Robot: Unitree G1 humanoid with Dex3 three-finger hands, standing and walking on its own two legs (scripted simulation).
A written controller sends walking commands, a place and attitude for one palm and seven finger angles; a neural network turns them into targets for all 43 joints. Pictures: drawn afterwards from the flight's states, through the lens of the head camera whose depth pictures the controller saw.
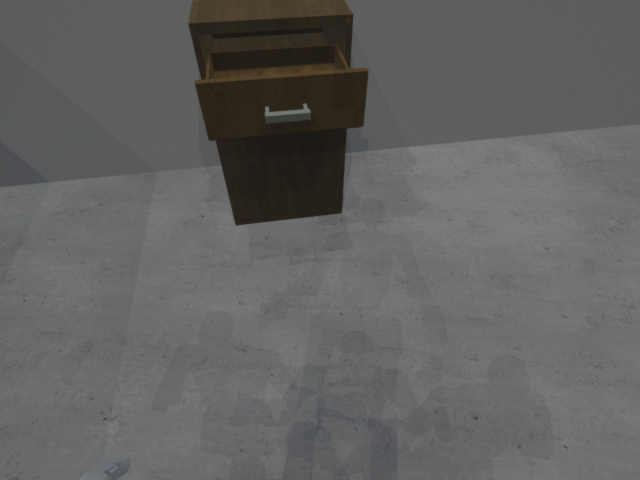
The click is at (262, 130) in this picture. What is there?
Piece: drawer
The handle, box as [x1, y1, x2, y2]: [264, 103, 310, 123]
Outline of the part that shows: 310,111 307,108 306,103 303,104 303,108 299,110 269,112 268,107 265,107 264,112 265,120 267,123 310,119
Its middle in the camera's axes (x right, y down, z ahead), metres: -0.09 -0.33 +1.00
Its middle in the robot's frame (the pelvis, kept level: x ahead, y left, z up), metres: +0.97 +0.14 -0.05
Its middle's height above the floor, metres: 0.72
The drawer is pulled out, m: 0.30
